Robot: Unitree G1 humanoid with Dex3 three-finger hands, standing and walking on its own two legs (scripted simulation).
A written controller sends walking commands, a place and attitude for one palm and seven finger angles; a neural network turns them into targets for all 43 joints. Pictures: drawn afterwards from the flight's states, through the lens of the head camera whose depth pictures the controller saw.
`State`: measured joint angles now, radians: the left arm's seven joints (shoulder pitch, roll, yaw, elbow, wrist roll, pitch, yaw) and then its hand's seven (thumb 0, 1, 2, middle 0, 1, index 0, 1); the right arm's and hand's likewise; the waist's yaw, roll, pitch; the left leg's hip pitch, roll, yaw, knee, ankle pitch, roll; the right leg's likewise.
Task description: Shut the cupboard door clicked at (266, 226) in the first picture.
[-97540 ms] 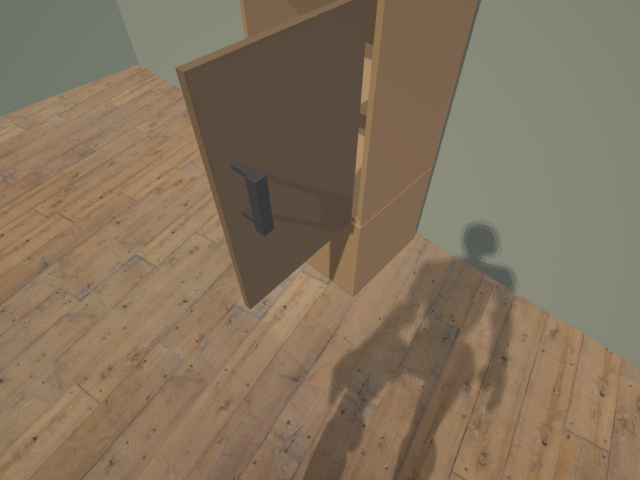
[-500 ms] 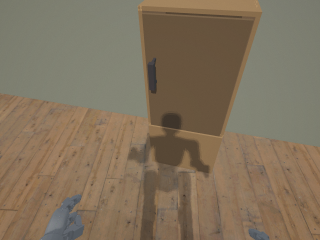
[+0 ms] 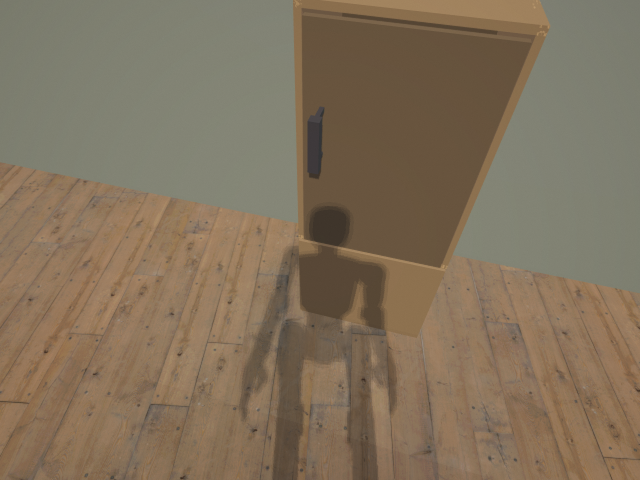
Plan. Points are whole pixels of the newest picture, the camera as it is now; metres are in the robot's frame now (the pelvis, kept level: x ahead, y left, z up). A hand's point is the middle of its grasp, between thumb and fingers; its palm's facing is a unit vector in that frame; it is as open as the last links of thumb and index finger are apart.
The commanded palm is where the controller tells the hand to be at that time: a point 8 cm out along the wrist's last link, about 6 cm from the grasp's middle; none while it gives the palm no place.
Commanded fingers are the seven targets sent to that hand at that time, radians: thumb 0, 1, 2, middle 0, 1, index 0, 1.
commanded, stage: let the arm hang, fingers relaxed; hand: left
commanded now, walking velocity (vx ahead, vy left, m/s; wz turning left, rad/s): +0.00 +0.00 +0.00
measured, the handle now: (317, 140) +0.77 +0.05 +0.01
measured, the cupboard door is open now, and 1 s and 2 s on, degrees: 0 0 0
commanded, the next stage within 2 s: look to check the result in 0.42 s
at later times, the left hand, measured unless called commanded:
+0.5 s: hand out of the picture -0.01 +0.16 -0.18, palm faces +0.03 -0.98 -0.17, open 7.3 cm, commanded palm none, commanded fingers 0.00 0.90 0.90 -0.20 -0.30 -0.20 -0.30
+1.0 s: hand out of the picture +0.00 +0.14 -0.18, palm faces +0.03 -0.99 -0.16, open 7.4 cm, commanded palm none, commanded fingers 0.00 0.90 0.90 -0.20 -0.30 -0.20 -0.30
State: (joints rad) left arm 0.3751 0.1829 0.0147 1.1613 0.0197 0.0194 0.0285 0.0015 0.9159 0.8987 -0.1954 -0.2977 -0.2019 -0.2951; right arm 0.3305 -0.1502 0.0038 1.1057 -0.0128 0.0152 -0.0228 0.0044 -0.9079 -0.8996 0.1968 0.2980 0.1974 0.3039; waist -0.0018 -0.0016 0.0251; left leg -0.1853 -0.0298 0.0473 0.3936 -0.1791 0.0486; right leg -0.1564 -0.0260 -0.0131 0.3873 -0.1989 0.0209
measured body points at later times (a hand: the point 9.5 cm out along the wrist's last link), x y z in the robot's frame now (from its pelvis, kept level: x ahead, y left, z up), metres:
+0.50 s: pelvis +0.00 -0.01 +0.00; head +0.00 +0.00 +0.45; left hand -0.01 +0.21 -0.16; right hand -0.02 -0.22 -0.16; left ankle +0.02 +0.09 -0.74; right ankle +0.01 -0.13 -0.74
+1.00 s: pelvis +0.01 -0.02 +0.00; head +0.01 -0.01 +0.45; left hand +0.00 +0.20 -0.16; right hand +0.00 -0.23 -0.16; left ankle +0.02 +0.09 -0.74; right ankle +0.01 -0.13 -0.74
